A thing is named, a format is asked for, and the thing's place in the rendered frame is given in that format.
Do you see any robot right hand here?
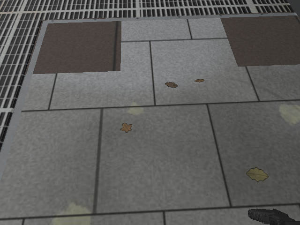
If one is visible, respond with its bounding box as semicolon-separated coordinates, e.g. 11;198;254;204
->
247;208;300;225

